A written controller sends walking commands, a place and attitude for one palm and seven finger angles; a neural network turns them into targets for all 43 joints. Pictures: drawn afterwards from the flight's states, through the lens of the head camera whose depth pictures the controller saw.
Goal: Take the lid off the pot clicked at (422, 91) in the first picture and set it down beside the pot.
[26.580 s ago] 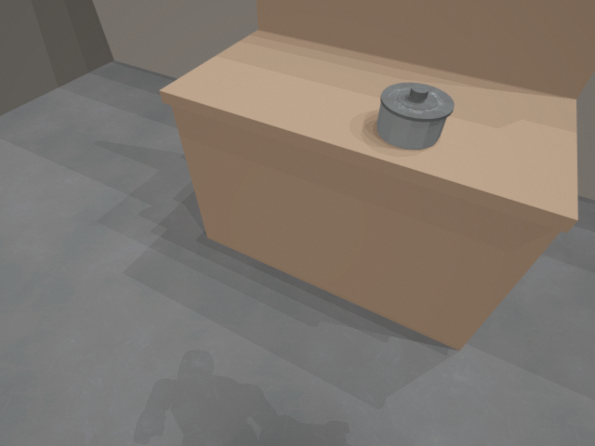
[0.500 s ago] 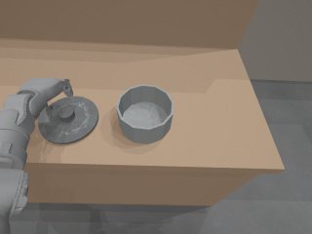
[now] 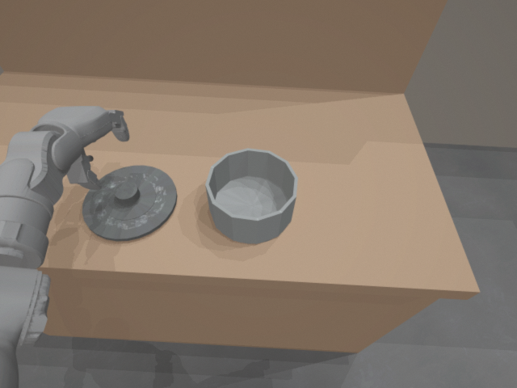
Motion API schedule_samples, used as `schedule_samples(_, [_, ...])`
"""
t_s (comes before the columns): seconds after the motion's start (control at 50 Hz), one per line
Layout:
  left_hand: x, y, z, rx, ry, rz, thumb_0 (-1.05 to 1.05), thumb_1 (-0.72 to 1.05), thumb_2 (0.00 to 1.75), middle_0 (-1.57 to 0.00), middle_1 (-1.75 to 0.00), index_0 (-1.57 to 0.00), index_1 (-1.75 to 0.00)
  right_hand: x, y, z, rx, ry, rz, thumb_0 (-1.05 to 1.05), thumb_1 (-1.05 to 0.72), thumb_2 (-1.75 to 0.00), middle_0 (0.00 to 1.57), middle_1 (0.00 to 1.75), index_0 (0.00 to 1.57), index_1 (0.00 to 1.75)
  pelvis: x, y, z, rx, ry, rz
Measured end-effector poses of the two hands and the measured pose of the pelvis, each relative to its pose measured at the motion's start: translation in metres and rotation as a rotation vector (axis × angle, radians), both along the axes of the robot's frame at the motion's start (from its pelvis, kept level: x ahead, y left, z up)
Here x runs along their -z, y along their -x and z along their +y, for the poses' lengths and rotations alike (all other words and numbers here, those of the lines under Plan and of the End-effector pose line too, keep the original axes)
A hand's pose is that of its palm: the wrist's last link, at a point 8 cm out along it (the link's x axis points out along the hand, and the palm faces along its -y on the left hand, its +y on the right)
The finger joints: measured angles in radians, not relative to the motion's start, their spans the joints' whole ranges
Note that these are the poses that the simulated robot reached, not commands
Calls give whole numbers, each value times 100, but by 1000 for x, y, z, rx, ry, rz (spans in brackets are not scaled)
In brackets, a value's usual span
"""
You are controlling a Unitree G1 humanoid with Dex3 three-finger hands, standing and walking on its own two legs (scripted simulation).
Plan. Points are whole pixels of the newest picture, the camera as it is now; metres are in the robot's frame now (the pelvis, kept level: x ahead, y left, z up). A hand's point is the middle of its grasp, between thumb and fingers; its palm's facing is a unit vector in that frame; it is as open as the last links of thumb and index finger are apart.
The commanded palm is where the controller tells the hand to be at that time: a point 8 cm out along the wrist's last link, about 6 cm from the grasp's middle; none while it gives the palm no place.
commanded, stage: raise the empty hand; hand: left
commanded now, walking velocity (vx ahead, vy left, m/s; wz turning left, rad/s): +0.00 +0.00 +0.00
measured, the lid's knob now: (127, 193) +0.46 +0.25 -0.01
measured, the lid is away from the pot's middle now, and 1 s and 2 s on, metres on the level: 0.24 0.24 0.24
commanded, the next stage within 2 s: draw the hand back to the body in 0.42 s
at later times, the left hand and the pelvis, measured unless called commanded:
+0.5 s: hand (89, 136) +0.44 +0.26 +0.14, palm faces -0.33 -0.03 -0.94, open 11.1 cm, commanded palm +0.44 +0.25 +0.20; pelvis +0.00 -0.01 +0.00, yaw +0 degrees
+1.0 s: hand (65, 176) +0.38 +0.28 +0.13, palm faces -0.33 -0.04 -0.94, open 11.1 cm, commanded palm +0.36 +0.26 +0.20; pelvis +0.00 -0.03 +0.01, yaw +2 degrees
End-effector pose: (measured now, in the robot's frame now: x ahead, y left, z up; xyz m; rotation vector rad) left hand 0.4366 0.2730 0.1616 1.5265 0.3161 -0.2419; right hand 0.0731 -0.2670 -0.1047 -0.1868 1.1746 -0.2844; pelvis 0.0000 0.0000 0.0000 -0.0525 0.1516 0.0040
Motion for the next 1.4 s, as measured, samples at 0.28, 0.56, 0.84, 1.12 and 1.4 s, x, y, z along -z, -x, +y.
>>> schedule_samples(0.28, [-35,-7,-5,-16,-16,-44,0,-3,69,-38,-83,-38,-82,0,-4,1,-12,-23,-15,1,-91,-90,21,30,20,30,-4,-2,-3,-4,-7,-10])
schedule_samples(0.56, [-40,-3,-15,-30,-25,-18,0,-3,69,-38,-83,-38,-82,-3,-13,-6,-31,-35,-40,1,-91,-90,21,30,20,30,-5,1,-13,-6,-15,-22])
schedule_samples(0.84, [-30,34,-7,-24,-29,-22,0,-3,69,-38,-83,-38,-82,-8,-34,-17,-71,-34,-75,1,-91,-90,20,30,20,30,-7,1,-24,-19,-18,-48])
schedule_samples(1.12, [-26,79,-23,-76,713,-385,0,-3,69,-39,-83,-39,-82,-16,-74,1,-183,-59,-217,1,-91,-90,20,30,20,30,-9,3,-34,-17,-27,-123])
schedule_samples(1.4, [-30,92,-33,-290,1149,-757,0,11,72,-35,-75,-35,-74,-21,-81,-32,-148,-26,-302,1,-90,-90,21,30,20,30,-10,-25,-60,10,-32,-161])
